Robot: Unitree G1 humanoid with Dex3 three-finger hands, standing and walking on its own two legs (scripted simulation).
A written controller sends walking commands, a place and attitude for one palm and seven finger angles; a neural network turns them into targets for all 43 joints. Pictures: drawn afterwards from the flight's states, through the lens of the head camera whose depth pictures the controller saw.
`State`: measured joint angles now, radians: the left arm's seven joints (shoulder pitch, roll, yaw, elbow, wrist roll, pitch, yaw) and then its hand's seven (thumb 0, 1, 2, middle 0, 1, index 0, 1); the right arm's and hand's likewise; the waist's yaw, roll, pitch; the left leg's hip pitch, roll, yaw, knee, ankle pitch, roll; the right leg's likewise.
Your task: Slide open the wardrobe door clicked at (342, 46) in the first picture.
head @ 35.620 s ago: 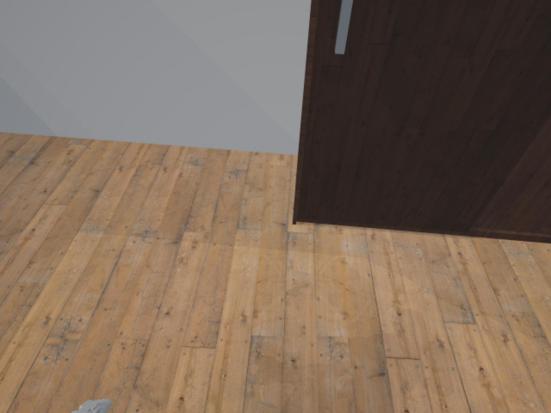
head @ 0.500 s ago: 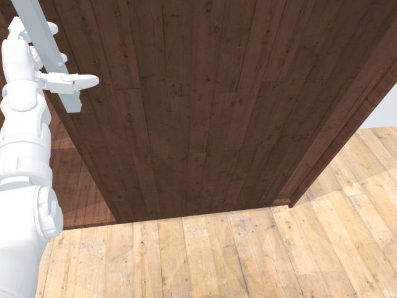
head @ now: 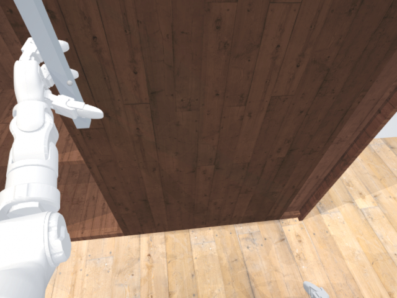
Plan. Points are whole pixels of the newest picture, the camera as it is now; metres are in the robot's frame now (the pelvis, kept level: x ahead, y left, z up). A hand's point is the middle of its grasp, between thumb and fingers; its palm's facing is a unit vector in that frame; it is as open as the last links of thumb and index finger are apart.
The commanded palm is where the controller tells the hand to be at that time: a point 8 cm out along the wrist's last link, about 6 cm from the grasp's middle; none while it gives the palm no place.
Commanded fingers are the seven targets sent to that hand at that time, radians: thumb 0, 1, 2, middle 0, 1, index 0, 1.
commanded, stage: slip the hand off the handle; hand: left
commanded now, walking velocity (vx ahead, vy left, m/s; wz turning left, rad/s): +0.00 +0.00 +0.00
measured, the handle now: (56, 49) +0.48 +0.28 +0.25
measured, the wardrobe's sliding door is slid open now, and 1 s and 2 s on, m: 0.65 0.65 0.65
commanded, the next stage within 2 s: draw the hand back to the body in 1.20 s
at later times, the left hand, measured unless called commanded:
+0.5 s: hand (28, 86) +0.44 +0.33 +0.20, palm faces +0.39 -0.91 -0.15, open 14.6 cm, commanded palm +0.38 +0.36 +0.20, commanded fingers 0.00 -0.55 0.20 -0.25 -1.15 -0.25 -1.15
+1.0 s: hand out of the picture +0.32 +0.33 +0.20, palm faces +0.42 -0.90 -0.13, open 14.7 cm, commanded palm +0.29 +0.36 +0.20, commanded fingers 0.00 -0.55 0.20 -0.25 -1.15 -0.25 -1.15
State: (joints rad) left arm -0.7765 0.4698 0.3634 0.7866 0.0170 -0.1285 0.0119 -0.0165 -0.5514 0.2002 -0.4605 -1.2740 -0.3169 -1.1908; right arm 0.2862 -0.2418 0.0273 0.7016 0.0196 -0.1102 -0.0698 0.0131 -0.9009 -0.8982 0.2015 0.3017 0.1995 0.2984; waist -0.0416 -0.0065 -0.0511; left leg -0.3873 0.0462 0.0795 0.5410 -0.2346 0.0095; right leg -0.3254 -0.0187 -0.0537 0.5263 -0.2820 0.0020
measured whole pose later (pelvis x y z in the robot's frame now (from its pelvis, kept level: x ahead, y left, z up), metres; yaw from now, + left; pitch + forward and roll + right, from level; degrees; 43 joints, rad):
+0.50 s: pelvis +0.01 +0.00 +0.00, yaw +1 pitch +7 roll -1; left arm -0.76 0.65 0.46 0.86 -0.05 -0.14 -0.15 -0.02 -0.55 0.20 -0.27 -1.15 -0.26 -1.16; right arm 0.38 -0.28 0.01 0.72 0.04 -0.06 -0.10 0.01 -0.90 -0.90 0.20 0.30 0.20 0.30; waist -0.04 0.00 -0.05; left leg -0.44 0.05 0.05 0.58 -0.27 0.01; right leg -0.35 -0.01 -0.08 0.53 -0.30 0.00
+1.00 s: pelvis +0.01 +0.00 +0.00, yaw +3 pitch +2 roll -1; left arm -0.34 0.47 0.45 0.27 -0.17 0.06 -0.15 -0.02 -0.55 0.20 -0.25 -1.15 -0.25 -1.15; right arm 0.21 -0.26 0.04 0.63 0.06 -0.10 -0.12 0.01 -0.90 -0.90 0.20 0.30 0.20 0.30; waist 0.07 0.02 -0.07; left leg -0.33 0.03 0.03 0.57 -0.26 0.01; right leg -0.24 -0.03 -0.10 0.52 -0.32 0.00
